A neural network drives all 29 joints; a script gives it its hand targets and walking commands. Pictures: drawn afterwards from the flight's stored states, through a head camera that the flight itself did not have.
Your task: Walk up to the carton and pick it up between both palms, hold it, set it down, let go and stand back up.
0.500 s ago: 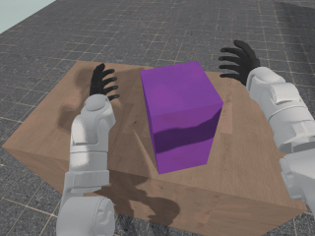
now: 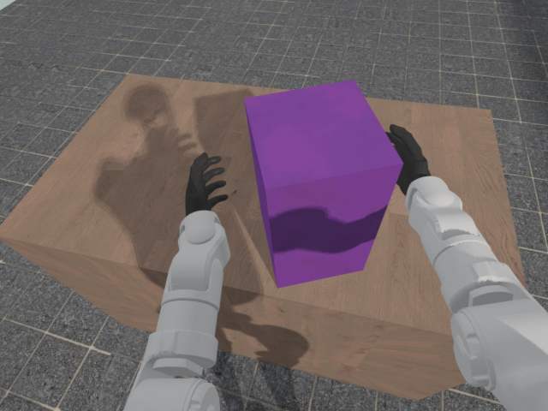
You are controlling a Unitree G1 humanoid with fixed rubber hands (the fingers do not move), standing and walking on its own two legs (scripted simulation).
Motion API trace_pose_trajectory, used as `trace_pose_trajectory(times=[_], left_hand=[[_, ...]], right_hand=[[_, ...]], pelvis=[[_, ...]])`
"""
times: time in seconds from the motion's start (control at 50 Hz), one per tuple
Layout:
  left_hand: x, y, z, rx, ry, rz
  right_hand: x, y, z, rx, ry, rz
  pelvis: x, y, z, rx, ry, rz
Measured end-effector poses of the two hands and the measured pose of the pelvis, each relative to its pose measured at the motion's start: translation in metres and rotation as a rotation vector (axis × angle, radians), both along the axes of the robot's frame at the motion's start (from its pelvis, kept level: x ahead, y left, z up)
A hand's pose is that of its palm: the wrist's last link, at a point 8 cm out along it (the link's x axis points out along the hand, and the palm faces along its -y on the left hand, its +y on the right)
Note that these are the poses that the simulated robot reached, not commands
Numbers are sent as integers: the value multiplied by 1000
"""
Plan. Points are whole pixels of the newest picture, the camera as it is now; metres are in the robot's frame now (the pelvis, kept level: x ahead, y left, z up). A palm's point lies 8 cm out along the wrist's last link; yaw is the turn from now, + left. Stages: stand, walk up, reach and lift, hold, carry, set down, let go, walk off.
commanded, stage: reach and lift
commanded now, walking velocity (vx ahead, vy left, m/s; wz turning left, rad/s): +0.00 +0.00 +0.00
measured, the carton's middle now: (311, 195) +0.45 +0.03 +0.03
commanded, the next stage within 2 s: none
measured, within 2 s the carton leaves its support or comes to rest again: neither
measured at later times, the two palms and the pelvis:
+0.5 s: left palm (215, 214) +0.37 +0.17 +0.07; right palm (401, 181) +0.46 -0.10 +0.07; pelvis +0.00 -0.01 +0.00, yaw +0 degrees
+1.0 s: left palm (229, 211) +0.38 +0.15 +0.07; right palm (400, 183) +0.46 -0.10 +0.07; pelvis +0.00 -0.01 +0.00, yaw -1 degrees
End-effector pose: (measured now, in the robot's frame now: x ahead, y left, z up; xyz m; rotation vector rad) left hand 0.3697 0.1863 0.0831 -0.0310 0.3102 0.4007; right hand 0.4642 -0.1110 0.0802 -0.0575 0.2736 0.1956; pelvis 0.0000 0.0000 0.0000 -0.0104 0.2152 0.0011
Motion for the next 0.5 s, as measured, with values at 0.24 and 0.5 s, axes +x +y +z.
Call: trace_pose_trajectory(times=[0.24,0.5], left_hand=[[-4,-8,-22,-14,3,15],[3,-17,-14,-17,-25,12]], right_hand=[[-1,3,-7,4,7,-16],[-4,13,-9,18,18,-25]], pelvis=[[0,-4,-2,0,13,-4],[-2,-8,-4,2,21,-6]])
